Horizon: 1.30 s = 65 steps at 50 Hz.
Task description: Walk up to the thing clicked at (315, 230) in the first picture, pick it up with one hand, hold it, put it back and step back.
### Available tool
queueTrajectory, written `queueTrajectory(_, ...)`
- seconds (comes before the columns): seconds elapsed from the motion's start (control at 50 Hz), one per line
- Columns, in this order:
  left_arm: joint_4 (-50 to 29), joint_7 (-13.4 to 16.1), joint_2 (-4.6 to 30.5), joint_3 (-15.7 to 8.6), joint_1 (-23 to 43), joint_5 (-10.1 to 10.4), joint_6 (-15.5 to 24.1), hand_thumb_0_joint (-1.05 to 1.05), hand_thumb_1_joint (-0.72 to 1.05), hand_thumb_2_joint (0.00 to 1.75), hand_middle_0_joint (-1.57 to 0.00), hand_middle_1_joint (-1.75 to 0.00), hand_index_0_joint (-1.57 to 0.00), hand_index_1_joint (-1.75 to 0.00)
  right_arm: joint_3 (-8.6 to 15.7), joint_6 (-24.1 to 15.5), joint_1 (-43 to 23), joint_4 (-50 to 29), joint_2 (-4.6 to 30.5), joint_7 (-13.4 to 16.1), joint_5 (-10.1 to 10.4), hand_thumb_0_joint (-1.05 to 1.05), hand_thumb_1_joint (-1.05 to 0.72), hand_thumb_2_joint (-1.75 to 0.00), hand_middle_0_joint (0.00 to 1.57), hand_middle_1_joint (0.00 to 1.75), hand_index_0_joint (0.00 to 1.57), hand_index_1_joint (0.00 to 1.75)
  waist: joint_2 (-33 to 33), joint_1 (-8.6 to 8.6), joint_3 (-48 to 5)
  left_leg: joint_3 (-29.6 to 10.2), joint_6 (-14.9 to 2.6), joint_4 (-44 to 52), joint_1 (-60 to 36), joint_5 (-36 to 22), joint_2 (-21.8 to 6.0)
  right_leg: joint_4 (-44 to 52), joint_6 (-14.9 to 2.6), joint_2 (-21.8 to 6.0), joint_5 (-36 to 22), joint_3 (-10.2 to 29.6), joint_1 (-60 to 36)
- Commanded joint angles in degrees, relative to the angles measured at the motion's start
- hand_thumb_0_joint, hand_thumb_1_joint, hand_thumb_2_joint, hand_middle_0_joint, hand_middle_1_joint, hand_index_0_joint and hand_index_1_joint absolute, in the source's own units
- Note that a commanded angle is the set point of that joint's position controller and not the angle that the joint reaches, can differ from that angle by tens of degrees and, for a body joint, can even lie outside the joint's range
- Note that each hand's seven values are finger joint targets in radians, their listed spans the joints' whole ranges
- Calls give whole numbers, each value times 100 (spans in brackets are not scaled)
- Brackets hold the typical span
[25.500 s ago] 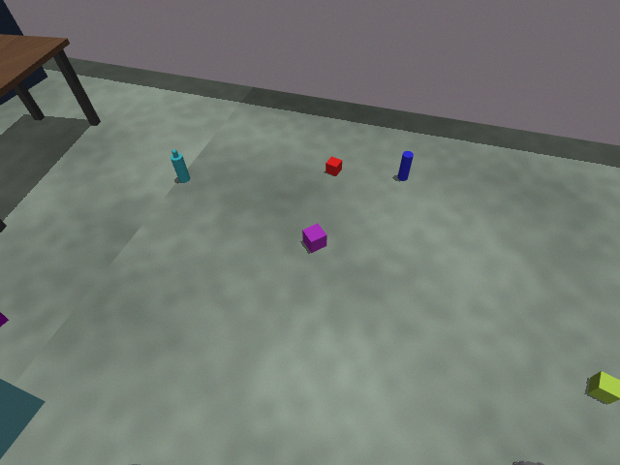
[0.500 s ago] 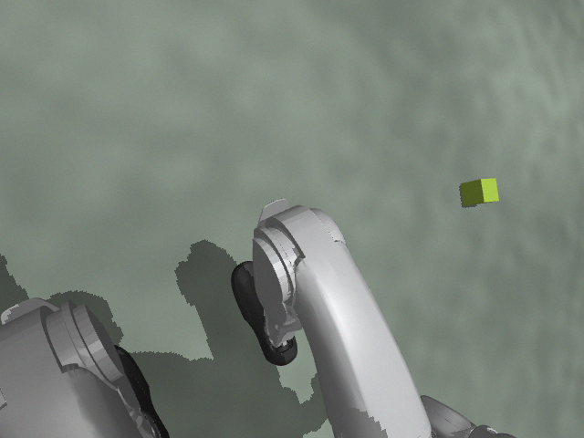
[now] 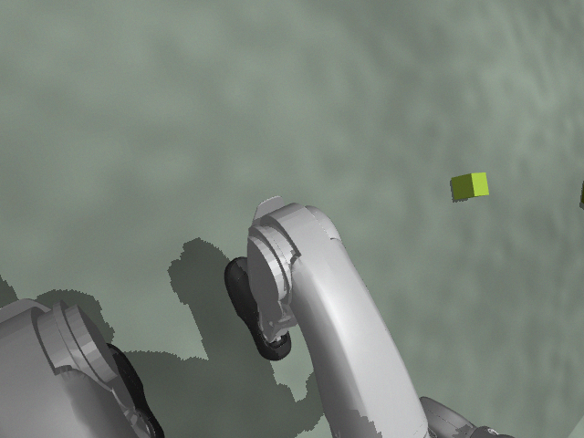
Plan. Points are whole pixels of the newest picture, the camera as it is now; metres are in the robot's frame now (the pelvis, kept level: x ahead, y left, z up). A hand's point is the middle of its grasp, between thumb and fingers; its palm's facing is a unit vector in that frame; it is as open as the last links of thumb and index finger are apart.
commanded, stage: open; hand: left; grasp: from above
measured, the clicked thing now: out of the picture +0.44 +0.32 -0.28
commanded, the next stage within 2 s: withdraw in 0.50 s
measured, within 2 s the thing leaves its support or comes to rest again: rests again in 0.84 s
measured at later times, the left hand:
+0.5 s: hand out of the picture +0.43 +0.31 -0.25, palm faces -0.23 -0.36 -0.91, open 13.1 cm
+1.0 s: hand out of the picture +0.46 +0.34 -0.13, palm faces -0.21 -0.25 -0.95, open 14.1 cm
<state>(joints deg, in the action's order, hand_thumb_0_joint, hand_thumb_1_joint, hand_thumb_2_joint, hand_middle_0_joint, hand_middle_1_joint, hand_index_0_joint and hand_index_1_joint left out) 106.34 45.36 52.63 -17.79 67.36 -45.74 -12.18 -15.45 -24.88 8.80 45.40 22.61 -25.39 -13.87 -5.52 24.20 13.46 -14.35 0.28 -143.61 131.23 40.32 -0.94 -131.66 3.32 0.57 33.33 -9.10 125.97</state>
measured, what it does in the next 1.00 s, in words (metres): stands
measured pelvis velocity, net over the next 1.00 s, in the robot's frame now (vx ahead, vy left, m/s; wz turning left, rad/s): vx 0.01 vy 0.00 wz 0.03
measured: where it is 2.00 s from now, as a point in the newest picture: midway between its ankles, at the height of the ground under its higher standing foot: (204, 370)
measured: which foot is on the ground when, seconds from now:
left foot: down 0.00-1.00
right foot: down 0.00-1.00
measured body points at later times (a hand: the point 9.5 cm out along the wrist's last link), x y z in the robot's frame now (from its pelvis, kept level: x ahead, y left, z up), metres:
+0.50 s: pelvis +0.00 +0.00 +0.00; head +0.29 +0.10 +0.33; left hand +0.44 +0.33 -0.19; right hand -0.01 -0.24 -0.04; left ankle +0.07 +0.13 -0.28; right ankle +0.14 -0.12 -0.28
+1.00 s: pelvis +0.01 +0.00 +0.02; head +0.24 +0.08 +0.40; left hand +0.47 +0.35 -0.08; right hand +0.04 -0.26 -0.06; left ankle +0.07 +0.13 -0.28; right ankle +0.14 -0.12 -0.28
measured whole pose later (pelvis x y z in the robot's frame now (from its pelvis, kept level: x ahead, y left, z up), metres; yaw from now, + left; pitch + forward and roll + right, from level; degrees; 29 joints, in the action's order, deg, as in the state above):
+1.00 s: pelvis +0.01 +0.00 +0.02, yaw +2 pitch +33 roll -12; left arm 79.0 28.6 39.7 -7.6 54.7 -49.5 -15.2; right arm -6.9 -16.7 12.9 47.1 20.6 -22.6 -7.7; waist 3.2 16.4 -2.4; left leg -10.6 -0.2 -139.0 131.3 41.8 -1.3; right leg -129.5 2.4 -0.3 35.8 -6.4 127.3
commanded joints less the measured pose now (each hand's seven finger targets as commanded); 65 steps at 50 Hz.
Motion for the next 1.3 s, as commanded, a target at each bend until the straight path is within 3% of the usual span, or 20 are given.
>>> queueTrajectory(0.0, -469, 160, 969, 189, 1312, -19, 17, 0, -40, 97, -20, -102, -19, -102, 456, -8, 1351, 232, 1875, 4, 81, 0, -90, -90, 20, 30, 20, 30, 2736, 429, -3642, 429, 18, 1689, -2562, -885, -172, 1034, -395, 182, -1019, -654, -2129)
queueTrajectory(0.06, -506, 129, 937, 286, 1385, -45, 15, 0, -38, 97, -18, -104, -19, -103, 438, -24, 1284, 182, 1844, 21, 72, 0, -89, -90, 20, 30, 20, 30, 2677, 466, -3543, 440, 7, 1686, -2488, -752, -156, 1054, -394, 183, -916, -650, -2089)
queueTrajectory(0.2, -528, 213, 1099, 124, 1328, -32, 39, 0, -47, 106, -13, -109, -12, -110, 413, -39, 1391, 170, 1882, 33, 66, 0, -89, -90, 20, 30, 20, 30, 2646, 409, -3700, 477, -9, 1623, -2527, -949, -174, 1157, -378, 212, -1055, -616, -2292)
queueTrajectory(0.44, -607, 186, 1193, 135, 1359, -63, 15, 0, -47, 109, -11, -112, -11, -113, 400, -61, 1321, 199, 1891, 46, 84, 0, -89, -90, 20, 30, 20, 30, 2804, 419, -3580, 450, 19, 1709, -2660, -767, -193, 1115, -388, 174, -912, -654, -2123)
queueTrajectory(0.56, -603, 144, 1055, 196, 1276, 91, 0, 0, -45, 112, -13, -115, -12, -115, 350, -69, 1366, 127, 1879, 28, 43, 0, -89, -90, 20, 30, 20, 30, 2640, 482, -3671, 486, 1, 1631, -2549, -1017, -182, 1146, -358, 213, -1139, -628, -2370)
queueTrajectory(0.66, -864, 58, 1147, 259, 1511, 51, 4, 0, -54, 99, -6, -102, -7, -101, 362, -34, 1383, 120, 1861, 35, 39, 0, -90, -90, 20, 30, 20, 30, 2833, 456, -3902, 528, 12, 1618, -2685, -1133, -176, 1144, -375, 223, -1223, -610, -2427)
queueTrajectory(0.74, -1842, -78, 1529, 14, 1671, -36, 12, 0, -55, 100, -6, -102, -7, -101, 540, 56, 1397, 204, 1787, 82, 150, 0, -90, -90, 20, 30, 20, 30, 3488, 96, -4451, 647, 49, 1744, -2968, -1193, -173, 1117, -429, 189, -1224, -521, -2527)
queueTrajectory(0.78, -2605, -337, 1361, 185, 1603, -135, -38, 0, -55, 100, -6, -102, -7, -101, 776, 129, 1336, 154, 1782, 117, 214, 0, -90, -90, 20, 30, 20, 30, 3824, -86, -5009, 683, 77, 1897, -3416, -1188, -163, 1122, -499, 199, -1149, -483, -2449)
queueTrajectory(0.8, -3158, -441, 1402, 111, 1413, -179, -61, 0, -55, 100, -7, -102, -7, -102, 931, 195, 1344, 96, 1770, 164, 303, 0, -90, -90, 20, 30, 20, 30, 4181, -350, -5619, 721, 101, 2065, -3699, -1290, -144, 1131, -561, 206, -1161, -434, -2562)
queueTrajectory(0.82, -3601, -625, 986, 329, 1206, -173, -112, 0, -56, 100, -7, -102, -7, -102, 1003, 280, 1234, -12, 1617, 179, 412, 0, -91, -90, 20, 30, 20, 30, 4344, -507, -6048, 731, 118, 2105, -3904, -1490, -124, 1081, -596, 211, -1279, -404, -2492)
queueTrajectory(0.84, -3218, -836, 274, 811, 656, -185, -217, 0, -56, 101, -7, -102, -7, -102, 1009, 357, 1046, -37, 1506, 200, 532, 0, -91, -90, 20, 30, 20, 30, 4164, -579, -5805, 744, 98, 2180, -3668, -1354, -101, 1061, -617, 247, -1126, -381, -2202)
queueTrajectory(0.88, -3288, -1232, 224, 934, 323, -459, -324, 0, -56, 101, -7, -102, -7, -102, 1211, 592, 1110, 27, 1450, 280, 674, 0, -91, -90, 20, 30, 20, 30, 3799, -764, -5606, 960, 11, 2113, -2990, -1283, -20, 1152, -614, 308, -1105, -220, -2186)
queueTrajectory(0.92, -3277, -1605, 49, 939, -217, -552, -391, 0, -54, 101, -7, -102, -7, -102, 1401, 815, 1361, 207, 1342, 325, 758, 0, -91, -90, 20, 30, 20, 30, 3399, -927, -5464, 956, -28, 2186, -2693, -1275, 1, 1104, -618, 290, -1013, -172, -1864)
queueTrajectory(0.94, -3356, -1790, -286, 1080, -367, -488, -385, 0, -54, 101, -8, -102, -8, -102, 1496, 909, 1484, 215, 1322, 347, 784, 0, -91, -90, 20, 30, 20, 30, 3104, -878, -5375, 1002, -51, 2239, -2602, -1255, -2, 1208, -610, 328, -993, -151, -1964)
queueTrajectory(0.96, -3469, -2008, -1092, 1588, -285, -474, -351, 0, -54, 101, -8, -101, -8, -102, 1511, 974, 1466, 96, 1223, 375, 830, 0, -91, -90, 20, 30, 20, 30, 2683, -689, -5225, 958, -68, 2333, -2633, -1226, 6, 1362, -594, 319, -1015, -166, -1894)
queueTrajectory(0.98, -3618, -2209, -1199, 1728, -272, -515, -303, 0, -53, 100, -8, -102, -8, -102, 1543, 1015, 1445, 12, 1206, 429, 868, 0, -91, -90, 20, 30, 20, 30, 2485, -652, -5039, 909, -78, 2438, -2647, -1202, 19, 1393, -591, 302, -995, -167, -1838)
queueTrajectory(1.1, -3896, -3367, -942, 1943, 91, -813, 529, 0, -49, 99, -13, -96, -12, -98, 1758, 1344, 1236, -351, 1077, 887, 953, 0, -91, -91, 20, 30, 20, 30, 1312, -682, -4311, 879, -190, 2779, -2182, -118, 180, 1856, -555, 183, 83, 117, -1885)
queueTrajectory(1.14, -3896, -3591, -466, 1842, 8, -1058, 906, 0, -50, 100, -13, -97, -11, -99, 1719, 1456, 1132, -540, 1043, 1095, 914, 0, -91, -91, 20, 30, 20, 30, 1053, -850, -4127, 1031, -186, 2721, -2105, 49, 224, 2028, -570, 151, 470, 226, -1995)
queueTrajectory(1.18, -4001, -3694, -194, 1759, 70, -1234, 1366, 0, -48, 99, -15, -96, -13, -98, 1700, 1559, 1019, -624, 863, 1284, 888, 0, -91, -91, 20, 30, 20, 30, 976, -1007, -4243, 1297, -192, 2585, -1973, 120, 251, 2159, -577, 163, 815, 420, -2302)
queueTrajectory(1.28, -4256, -3629, 292, 1403, -31, -1809, 2427, 0, -46, 97, -14, -95, -13, -96, 1667, 1702, 932, -586, 730, 1713, 871, 0, -91, -90, 20, 30, 20, 30, 1169, -1202, -4952, 1442, -202, 2268, -2059, -260, 270, 2038, -535, 71, 520, 557, -2424)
